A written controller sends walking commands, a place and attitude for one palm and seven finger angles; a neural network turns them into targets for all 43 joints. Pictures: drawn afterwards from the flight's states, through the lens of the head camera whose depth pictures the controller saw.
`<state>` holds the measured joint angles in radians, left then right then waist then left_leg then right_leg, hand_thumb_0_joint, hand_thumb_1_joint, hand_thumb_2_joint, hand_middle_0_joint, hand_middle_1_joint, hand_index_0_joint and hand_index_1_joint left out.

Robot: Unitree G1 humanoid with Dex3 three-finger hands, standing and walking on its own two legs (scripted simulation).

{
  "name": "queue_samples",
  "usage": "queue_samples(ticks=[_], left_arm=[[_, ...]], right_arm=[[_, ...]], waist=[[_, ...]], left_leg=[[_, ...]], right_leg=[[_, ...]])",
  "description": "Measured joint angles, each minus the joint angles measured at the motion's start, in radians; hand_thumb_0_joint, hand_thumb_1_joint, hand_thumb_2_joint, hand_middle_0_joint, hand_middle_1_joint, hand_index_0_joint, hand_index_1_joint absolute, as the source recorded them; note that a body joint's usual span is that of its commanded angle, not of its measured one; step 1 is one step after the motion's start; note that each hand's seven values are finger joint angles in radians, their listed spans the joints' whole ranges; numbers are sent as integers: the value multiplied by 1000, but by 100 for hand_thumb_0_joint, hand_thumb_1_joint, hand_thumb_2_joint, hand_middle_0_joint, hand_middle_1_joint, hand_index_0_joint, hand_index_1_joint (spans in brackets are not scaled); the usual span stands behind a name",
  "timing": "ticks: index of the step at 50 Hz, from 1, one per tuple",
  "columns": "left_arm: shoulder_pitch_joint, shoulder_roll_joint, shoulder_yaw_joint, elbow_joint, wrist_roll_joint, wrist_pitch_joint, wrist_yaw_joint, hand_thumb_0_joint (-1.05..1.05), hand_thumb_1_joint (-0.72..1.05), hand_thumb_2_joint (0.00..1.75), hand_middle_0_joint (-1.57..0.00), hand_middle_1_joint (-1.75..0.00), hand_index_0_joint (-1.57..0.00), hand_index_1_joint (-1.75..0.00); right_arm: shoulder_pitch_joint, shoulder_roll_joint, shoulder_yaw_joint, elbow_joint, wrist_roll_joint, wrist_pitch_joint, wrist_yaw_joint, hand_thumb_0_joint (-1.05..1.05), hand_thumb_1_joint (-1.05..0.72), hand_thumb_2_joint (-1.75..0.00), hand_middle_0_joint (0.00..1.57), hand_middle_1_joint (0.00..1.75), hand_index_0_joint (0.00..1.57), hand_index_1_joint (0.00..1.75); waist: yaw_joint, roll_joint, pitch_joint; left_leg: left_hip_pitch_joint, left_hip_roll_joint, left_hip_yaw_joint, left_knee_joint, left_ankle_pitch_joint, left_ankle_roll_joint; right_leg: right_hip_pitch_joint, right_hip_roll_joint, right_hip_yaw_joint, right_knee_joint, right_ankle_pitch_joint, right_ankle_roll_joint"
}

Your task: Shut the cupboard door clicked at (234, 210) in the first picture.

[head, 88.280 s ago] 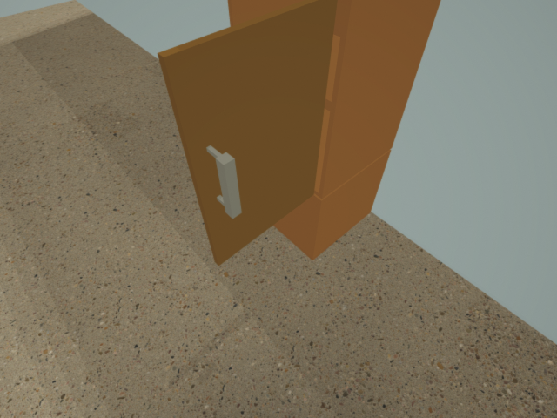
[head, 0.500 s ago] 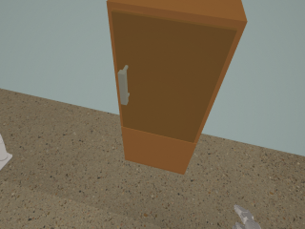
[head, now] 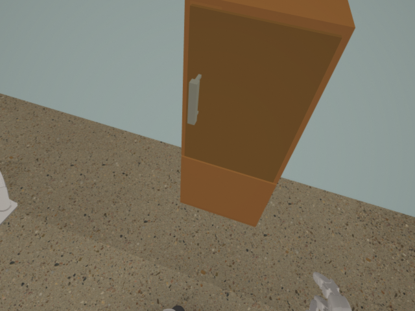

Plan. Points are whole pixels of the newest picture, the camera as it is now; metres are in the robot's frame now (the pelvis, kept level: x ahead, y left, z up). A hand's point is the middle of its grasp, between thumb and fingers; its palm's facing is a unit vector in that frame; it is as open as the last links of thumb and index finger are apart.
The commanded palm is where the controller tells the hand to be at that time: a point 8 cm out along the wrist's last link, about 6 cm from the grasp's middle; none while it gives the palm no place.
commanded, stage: step back with the hand held close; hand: left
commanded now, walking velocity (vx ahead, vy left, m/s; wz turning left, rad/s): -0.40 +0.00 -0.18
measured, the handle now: (195, 99) +0.75 +0.07 -0.01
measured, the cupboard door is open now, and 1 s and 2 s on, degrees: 0 0 0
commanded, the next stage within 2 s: stop stepping back and stand still in 0.02 s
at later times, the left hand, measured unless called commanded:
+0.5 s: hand out of the picture +0.06 +0.33 +0.20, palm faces +0.45 -0.80 -0.40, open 7.4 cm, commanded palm +0.04 +0.35 +0.18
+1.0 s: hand out of the picture +0.08 +0.33 +0.18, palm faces +0.35 -0.80 -0.49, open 7.4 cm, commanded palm +0.02 +0.36 +0.18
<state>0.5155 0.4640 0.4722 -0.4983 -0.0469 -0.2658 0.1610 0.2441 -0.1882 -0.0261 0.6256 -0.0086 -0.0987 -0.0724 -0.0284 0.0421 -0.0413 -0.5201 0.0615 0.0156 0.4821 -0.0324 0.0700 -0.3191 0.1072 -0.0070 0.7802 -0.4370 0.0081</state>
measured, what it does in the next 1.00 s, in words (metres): walks backwards: right foot, then right foot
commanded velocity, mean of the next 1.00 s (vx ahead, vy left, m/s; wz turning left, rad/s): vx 0.14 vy -0.06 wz -0.01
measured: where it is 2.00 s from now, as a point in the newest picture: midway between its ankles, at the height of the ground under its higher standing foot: outside the picture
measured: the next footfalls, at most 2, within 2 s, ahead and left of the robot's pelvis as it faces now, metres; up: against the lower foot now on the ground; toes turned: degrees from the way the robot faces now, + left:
right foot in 0.10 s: -0.08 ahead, -0.15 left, +0.00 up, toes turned -2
right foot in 0.40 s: -0.09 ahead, -0.08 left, +0.01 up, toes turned -8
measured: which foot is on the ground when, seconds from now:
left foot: down 0.00-0.36, up 0.38-0.54, down 0.56-1.00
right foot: up 0.00-0.08, down 0.10-0.28, up 0.30-0.38, down 0.40-0.56, up 0.58-0.92, down 0.94-1.00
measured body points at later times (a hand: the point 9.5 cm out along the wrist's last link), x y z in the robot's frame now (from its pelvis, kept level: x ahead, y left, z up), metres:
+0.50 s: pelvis -0.13 +0.06 +0.00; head -0.16 +0.10 +0.44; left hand +0.03 +0.37 +0.22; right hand -0.01 -0.19 -0.08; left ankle -0.08 +0.16 -0.68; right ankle -0.13 -0.07 -0.73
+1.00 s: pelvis -0.17 +0.09 +0.00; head -0.18 +0.09 +0.45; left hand +0.05 +0.37 +0.20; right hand -0.08 -0.16 -0.11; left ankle -0.12 +0.20 -0.72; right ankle -0.21 +0.00 -0.73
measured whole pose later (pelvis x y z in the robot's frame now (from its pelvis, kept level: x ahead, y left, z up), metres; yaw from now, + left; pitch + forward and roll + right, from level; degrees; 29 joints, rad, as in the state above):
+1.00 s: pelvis -0.17 +0.09 +0.00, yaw -9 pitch +0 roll -2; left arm 0.53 0.44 0.44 -0.43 -0.03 -0.16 0.18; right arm 0.28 -0.20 0.01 0.67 -0.01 -0.06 -0.06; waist -0.01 0.05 -0.05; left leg -0.41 0.07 0.03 0.77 -0.36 -0.01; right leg -0.21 0.03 -0.12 0.53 -0.31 -0.05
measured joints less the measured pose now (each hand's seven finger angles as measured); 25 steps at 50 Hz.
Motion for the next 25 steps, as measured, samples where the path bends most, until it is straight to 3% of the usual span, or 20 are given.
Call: queue_samples(ticks=[3, 5, 8, 10, 12, 15, 18, 19, 20, 22, 23, 25], left_arm=[[36, -16, 8, -20, -22, 1, 8, 1, 89, 90, -21, -30, -21, -31], [38, -25, 13, -29, -24, -10, 11, 1, 89, 90, -21, -30, -21, -30], [-30, -74, -56, -7, 0, -13, 7, 1, 89, 90, -21, -30, -21, -30], [-60, -75, -86, -10, 10, -3, -1, 1, 89, 90, -21, -30, -21, -30], [-74, -61, -90, -11, 8, 11, -14, 1, 89, 90, -21, -30, -21, -31], [-77, -30, -63, 3, -7, 43, -29, 1, 89, 90, -22, -30, -21, -31], [-62, 22, -22, -1, -33, 87, -44, 1, 89, 90, -22, -30, -21, -31], [-37, 53, -2, -23, -37, 94, -44, 1, 89, 90, -22, -30, -21, -31], [2, 80, 27, -61, -37, 91, -40, 1, 89, 90, -22, -30, -21, -31], [69, 74, 54, -129, -30, 84, -37, 1, 89, 90, -22, -30, -21, -31], [79, 54, 47, -138, -21, 76, -33, 1, 89, 90, -22, -30, -21, -31], [55, 2, 14, -102, -3, 60, -13, 1, 89, 90, -22, -30, -21, -31]], right_arm=[[-22, 16, 12, 19, -9, -16, 13, 1, -90, -89, 20, 30, 20, 30], [-59, 26, 24, 17, -15, -21, 19, 1, -90, -89, 20, 30, 20, 30], [-95, 21, 25, 49, -17, -23, 18, 1, -90, -89, 20, 30, 20, 30], [-79, 23, 30, 46, -9, -22, 12, 1, -90, -89, 20, 30, 20, 30], [-58, 20, 31, 28, -3, -18, 5, 1, -90, -89, 20, 30, 20, 30], [-36, 16, 22, 3, -2, -6, -5, 1, -90, -89, 20, 30, 20, 30], [-16, 25, 0, -24, -4, -3, 5, 1, -90, -89, 20, 30, 20, 30], [-1, 28, -3, -36, 2, -8, 13, 1, -90, -89, 20, 30, 20, 30], [7, 26, -1, -40, 10, -12, 23, 1, -90, -89, 20, 30, 20, 30], [19, 7, 5, -1, 3, 1, 33, 1, -90, -89, 20, 30, 20, 30], [34, 0, 9, 23, -2, 15, 30, 1, -90, -89, 20, 30, 20, 30], [69, -12, 18, 57, -3, 28, 15, 1, -90, -89, 20, 30, 20, 30]], waist=[[35, -19, -29], [69, -50, -25], [87, -24, 10], [71, -30, 8], [37, -29, 4], [-11, -21, 3], [-35, -13, 28], [-37, -29, 32], [-19, -60, 30], [29, -90, 9], [51, -98, -13], [83, -106, -61]], left_leg=[[-18, 13, 54, -53, 69, -12], [-49, 12, 104, -42, 71, -30], [-55, 14, 79, 22, -65, -85], [-44, -8, 61, 51, -128, -98], [-40, -22, 48, 62, -124, -87], [-34, -41, 35, 28, -87, -81], [-3, -46, 44, -92, -63, -145], [-22, -55, 67, -64, -147, -167], [-80, -72, 60, 109, -241, -173], [-163, -84, 13, 537, -305, -153], [-148, -75, 4, 632, -313, -139], [-40, -41, 6, 577, -349, -106]], right_leg=[[118, -29, -16, -168, -31, -20], [162, -61, 32, -300, 13, -41], [151, -51, 53, -281, 78, 15], [156, -62, 54, -260, 75, 35], [158, -68, 42, -230, 56, 38], [125, -68, 28, -151, -78, -4], [89, -18, -39, -62, -181, -34], [108, -17, -70, -120, -195, -60], [95, -31, -53, -159, -147, -92], [34, -64, -25, -123, 45, -93], [25, -77, -17, -125, 73, -78], [20, -109, -16, -159, 76, -44]])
